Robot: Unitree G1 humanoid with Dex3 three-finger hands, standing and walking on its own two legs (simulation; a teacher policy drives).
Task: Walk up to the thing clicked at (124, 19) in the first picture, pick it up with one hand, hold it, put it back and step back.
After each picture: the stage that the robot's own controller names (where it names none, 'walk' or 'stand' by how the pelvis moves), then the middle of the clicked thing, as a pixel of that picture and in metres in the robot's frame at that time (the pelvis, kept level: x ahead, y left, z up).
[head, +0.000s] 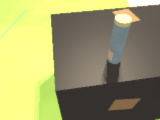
stand; (118, 41) +0.63 -0.16 -0.01
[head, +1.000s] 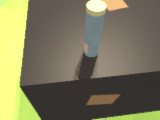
walk; (93, 32) +0.58 -0.03 +0.02
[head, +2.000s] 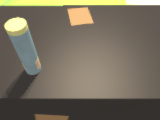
walk; (26, 50) +0.49 +0.26 +0.02
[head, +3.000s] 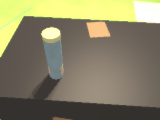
stand; (54, 56) +0.53 +0.15 -0.01
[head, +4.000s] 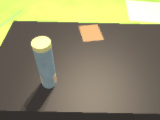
stand; (45, 65) +0.49 +0.16 -0.02
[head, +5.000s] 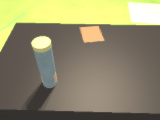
stand; (46, 64) +0.50 +0.17 -0.02
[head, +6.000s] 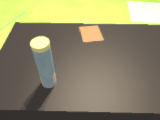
stand; (45, 65) +0.49 +0.17 -0.02
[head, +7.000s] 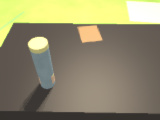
stand; (43, 65) +0.49 +0.18 -0.02
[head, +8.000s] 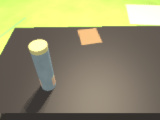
rise first; (44, 67) +0.49 +0.19 -0.01
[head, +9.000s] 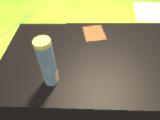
go down; (47, 63) +0.51 +0.19 -0.01
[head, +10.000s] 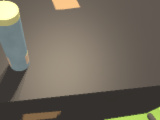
go down; (13, 42) +0.49 +0.19 +0.04
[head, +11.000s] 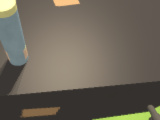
approach; (11, 35) +0.51 +0.19 +0.05
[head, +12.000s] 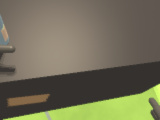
close; out of the picture +0.53 +0.20 +0.09
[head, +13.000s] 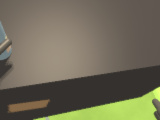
lift; out of the picture +0.51 +0.20 +0.09
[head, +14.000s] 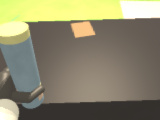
lift; (24, 70) +0.33 +0.17 +0.16
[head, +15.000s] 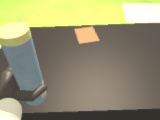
hold; (26, 69) +0.33 +0.17 +0.17
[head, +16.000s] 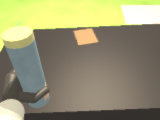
hold; (30, 72) +0.33 +0.16 +0.16
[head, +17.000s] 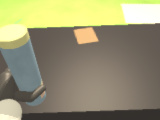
crouch; (25, 70) +0.33 +0.17 +0.16
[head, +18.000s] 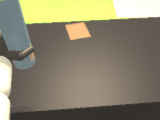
crouch; (14, 31) +0.45 +0.19 +0.21
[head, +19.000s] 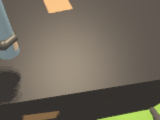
lower; out of the picture +0.52 +0.20 +0.12
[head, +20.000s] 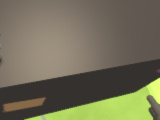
lower; out of the picture +0.54 +0.21 +0.09
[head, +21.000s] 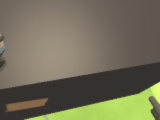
lower; out of the picture +0.53 +0.21 +0.09
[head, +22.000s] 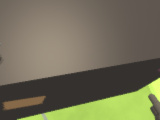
lower; out of the picture +0.54 +0.21 +0.09
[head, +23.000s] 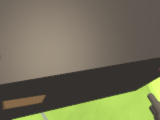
rest; out of the picture +0.54 +0.21 +0.10
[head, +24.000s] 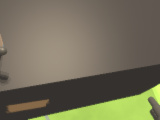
withdraw; out of the picture +0.52 +0.20 +0.08
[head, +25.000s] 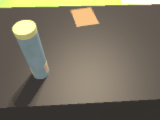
sink last; (34, 53) +0.49 +0.19 +0.03
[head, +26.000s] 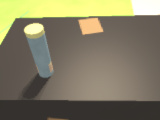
stand; (40, 53) +0.53 +0.21 +0.02
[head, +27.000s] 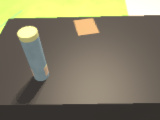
stand; (35, 56) +0.51 +0.21 +0.02
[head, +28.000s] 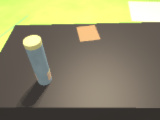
stand; (39, 62) +0.52 +0.21 -0.02
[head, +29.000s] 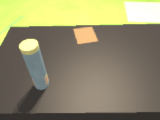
stand; (36, 66) +0.50 +0.22 -0.02
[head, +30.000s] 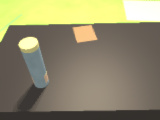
stand; (35, 65) +0.50 +0.22 -0.02
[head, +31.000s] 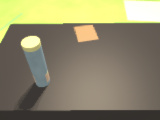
stand; (37, 64) +0.50 +0.21 -0.02
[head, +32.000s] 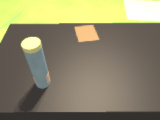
stand; (38, 65) +0.49 +0.20 -0.02
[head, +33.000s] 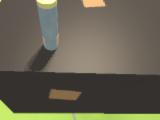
walk; (49, 25) +0.61 +0.13 +0.00
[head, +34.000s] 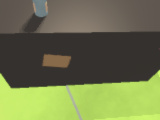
walk; out of the picture +0.81 +0.24 +0.01
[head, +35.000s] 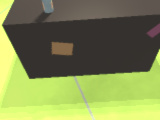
stand; out of the picture +1.11 +0.33 +0.00
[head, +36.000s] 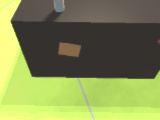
stand; out of the picture +1.09 +0.18 +0.00
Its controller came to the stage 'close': yes
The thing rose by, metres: 0.21
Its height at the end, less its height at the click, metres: +0.00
